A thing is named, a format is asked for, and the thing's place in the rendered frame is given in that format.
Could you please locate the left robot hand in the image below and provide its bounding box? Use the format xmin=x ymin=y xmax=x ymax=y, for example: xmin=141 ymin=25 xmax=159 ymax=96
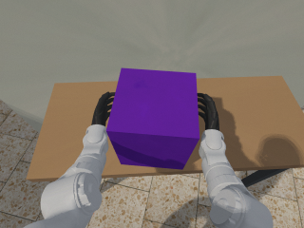
xmin=91 ymin=91 xmax=116 ymax=126

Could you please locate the robot left upper arm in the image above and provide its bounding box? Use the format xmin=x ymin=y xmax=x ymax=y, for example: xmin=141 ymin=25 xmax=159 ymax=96
xmin=24 ymin=172 xmax=103 ymax=228

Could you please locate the table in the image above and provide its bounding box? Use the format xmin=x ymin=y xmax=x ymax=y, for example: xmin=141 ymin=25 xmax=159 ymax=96
xmin=26 ymin=75 xmax=304 ymax=188

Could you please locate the robot right upper arm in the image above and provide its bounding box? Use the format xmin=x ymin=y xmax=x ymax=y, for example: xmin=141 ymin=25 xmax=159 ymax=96
xmin=209 ymin=188 xmax=274 ymax=228

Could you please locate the left robot forearm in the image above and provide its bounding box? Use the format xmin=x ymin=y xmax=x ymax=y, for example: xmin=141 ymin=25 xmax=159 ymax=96
xmin=40 ymin=124 xmax=109 ymax=216

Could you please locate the right robot hand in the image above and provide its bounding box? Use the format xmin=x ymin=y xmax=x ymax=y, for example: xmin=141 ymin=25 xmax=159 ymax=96
xmin=197 ymin=93 xmax=219 ymax=131

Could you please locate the carton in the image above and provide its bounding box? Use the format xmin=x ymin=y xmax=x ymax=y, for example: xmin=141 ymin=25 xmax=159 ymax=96
xmin=106 ymin=67 xmax=200 ymax=170

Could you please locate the right robot forearm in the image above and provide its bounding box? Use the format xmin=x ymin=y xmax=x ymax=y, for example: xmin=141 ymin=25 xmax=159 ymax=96
xmin=199 ymin=129 xmax=257 ymax=203

